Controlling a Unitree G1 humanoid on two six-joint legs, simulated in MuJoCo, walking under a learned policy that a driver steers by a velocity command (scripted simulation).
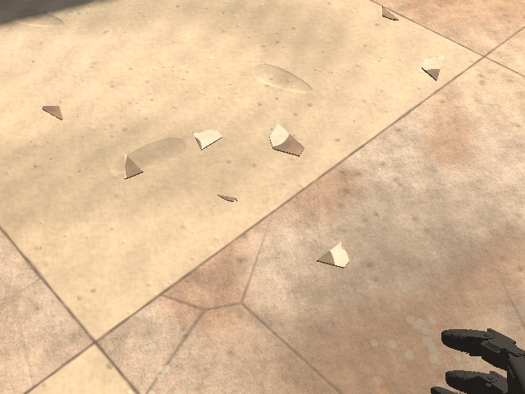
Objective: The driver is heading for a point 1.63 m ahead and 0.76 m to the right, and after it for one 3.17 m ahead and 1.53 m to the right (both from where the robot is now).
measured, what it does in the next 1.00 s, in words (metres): walks ahead, turning right: right foot, then left foot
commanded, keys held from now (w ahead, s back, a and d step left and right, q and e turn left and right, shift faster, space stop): w+e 1.00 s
